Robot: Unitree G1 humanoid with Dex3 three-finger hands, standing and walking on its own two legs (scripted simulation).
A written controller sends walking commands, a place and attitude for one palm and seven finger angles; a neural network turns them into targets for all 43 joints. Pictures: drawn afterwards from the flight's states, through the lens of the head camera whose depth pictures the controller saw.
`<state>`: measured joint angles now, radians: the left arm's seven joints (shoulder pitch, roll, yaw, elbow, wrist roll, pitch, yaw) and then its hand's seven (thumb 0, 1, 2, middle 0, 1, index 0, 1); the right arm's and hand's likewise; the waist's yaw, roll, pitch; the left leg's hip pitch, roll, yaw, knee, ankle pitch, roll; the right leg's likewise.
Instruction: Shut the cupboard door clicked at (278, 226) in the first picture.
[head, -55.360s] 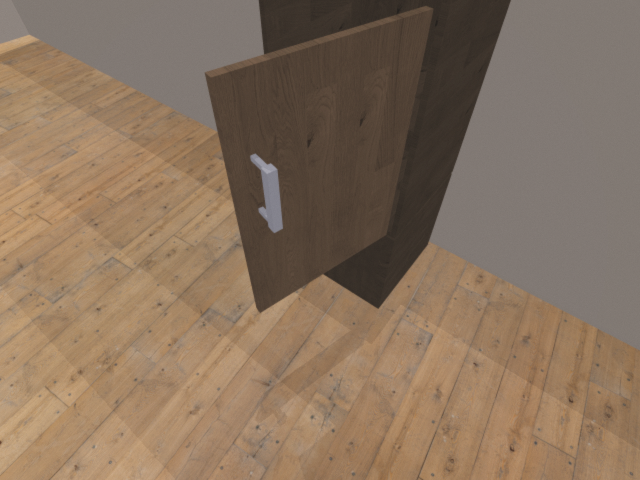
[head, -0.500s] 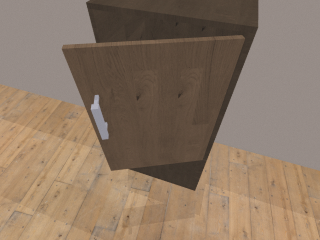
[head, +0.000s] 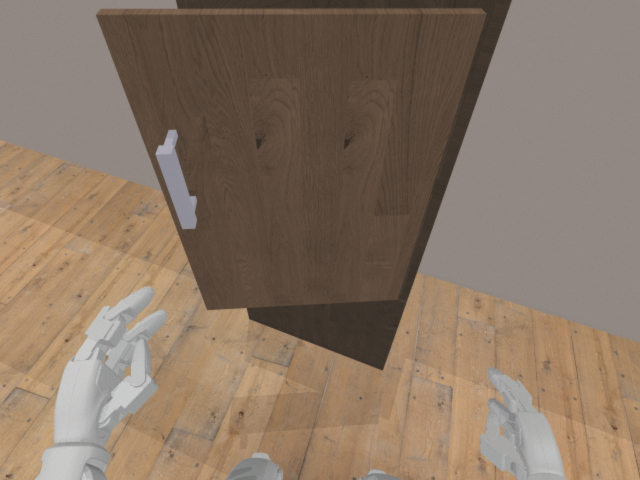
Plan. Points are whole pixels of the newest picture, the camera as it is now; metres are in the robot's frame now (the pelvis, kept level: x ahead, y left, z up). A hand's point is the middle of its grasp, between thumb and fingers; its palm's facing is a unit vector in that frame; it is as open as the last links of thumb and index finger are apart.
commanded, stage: raise the hand and make a fist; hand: left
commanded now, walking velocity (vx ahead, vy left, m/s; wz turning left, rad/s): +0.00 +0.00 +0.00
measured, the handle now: (180, 181) +0.47 +0.23 +0.12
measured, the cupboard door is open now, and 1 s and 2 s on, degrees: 26 26 26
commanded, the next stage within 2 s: bring the fist close to the handle in 1.60 s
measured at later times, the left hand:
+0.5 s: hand (132, 362) +0.23 +0.23 +0.06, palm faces +0.15 -0.99 -0.04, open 4.2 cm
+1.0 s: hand (107, 342) +0.24 +0.24 +0.10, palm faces +0.13 -0.99 -0.03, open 3.1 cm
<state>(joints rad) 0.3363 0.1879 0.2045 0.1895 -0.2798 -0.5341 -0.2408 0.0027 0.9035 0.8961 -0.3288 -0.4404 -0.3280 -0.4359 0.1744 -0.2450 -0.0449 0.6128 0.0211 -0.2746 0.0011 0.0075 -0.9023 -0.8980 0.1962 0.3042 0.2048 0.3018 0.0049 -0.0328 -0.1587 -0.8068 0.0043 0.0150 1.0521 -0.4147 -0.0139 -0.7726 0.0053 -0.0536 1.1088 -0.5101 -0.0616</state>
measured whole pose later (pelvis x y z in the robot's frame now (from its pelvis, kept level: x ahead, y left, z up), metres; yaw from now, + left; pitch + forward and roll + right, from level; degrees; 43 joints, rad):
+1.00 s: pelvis +0.02 +0.05 +0.02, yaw +1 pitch +9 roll -3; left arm 0.42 0.23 0.13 -0.17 -0.24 -0.26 -0.10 0.02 0.90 0.90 -1.23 -1.42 -1.23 -1.41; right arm 0.24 -0.22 0.07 0.48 0.01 -0.19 -0.04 0.01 -0.90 -0.90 0.20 0.30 0.21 0.30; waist 0.02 0.03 -0.12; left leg -0.71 -0.01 -0.02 0.99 -0.43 0.04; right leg -0.61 0.00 -0.08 0.93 -0.46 0.00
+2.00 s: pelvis +0.04 +0.02 +0.04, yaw +1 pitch +7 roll -1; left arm 0.23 0.20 0.13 -0.01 -0.24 -0.24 -0.11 0.02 0.90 0.90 -1.30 -1.50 -1.30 -1.50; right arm 0.25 -0.25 0.04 0.56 0.02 -0.18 -0.05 0.01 -0.90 -0.90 0.20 0.30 0.21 0.30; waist 0.02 0.04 -0.09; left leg -0.60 0.00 -0.02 0.88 -0.40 0.00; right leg -0.53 0.02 -0.07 0.86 -0.46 -0.04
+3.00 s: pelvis +0.03 +0.03 +0.04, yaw -1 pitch +7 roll +0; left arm -0.16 0.16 0.12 0.39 -0.15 -0.29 0.04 0.02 0.90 0.90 -1.30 -1.50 -1.30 -1.50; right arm 0.27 -0.24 0.02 0.62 0.01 -0.07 -0.02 0.01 -0.90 -0.90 0.20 0.30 0.20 0.30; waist -0.02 0.03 -0.09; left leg -0.58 0.00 0.02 0.82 -0.36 0.02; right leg -0.53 0.02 -0.04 0.82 -0.42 -0.03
